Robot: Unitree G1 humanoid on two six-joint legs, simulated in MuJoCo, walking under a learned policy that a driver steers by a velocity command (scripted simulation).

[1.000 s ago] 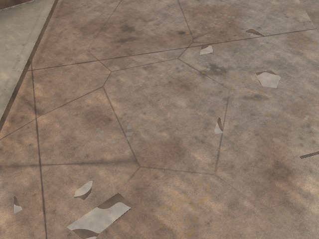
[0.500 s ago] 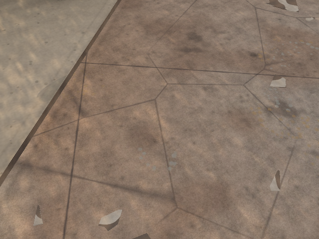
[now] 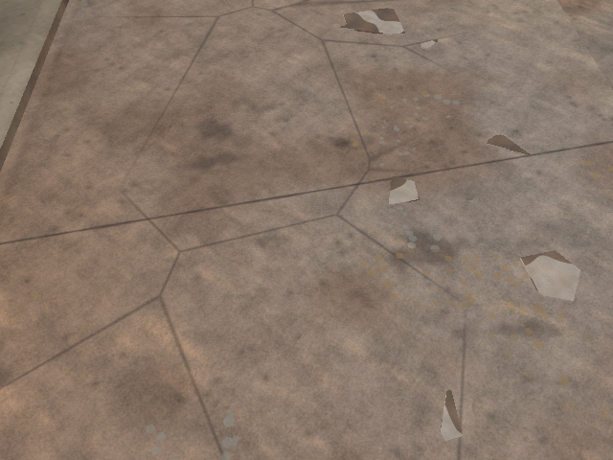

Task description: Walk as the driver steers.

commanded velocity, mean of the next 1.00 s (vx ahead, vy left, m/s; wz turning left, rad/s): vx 0.50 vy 0.00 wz -0.08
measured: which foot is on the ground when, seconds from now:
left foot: up 0.00-0.36, down 0.38-0.84, up 0.86-1.00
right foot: down 0.00-0.38, up 0.40-0.82, down 0.84-1.00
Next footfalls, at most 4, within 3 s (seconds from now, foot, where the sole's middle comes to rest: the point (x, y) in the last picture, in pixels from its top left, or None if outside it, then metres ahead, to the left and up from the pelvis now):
0.38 left None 0.40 0.10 -0.77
0.84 right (385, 424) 0.55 -0.15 -0.77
1.34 left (280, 319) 0.81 0.09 -0.77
1.92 right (314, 218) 1.13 0.00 -0.77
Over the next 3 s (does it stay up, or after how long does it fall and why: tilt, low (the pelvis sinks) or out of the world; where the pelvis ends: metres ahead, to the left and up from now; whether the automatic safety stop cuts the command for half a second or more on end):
stays up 1.54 -0.01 0.01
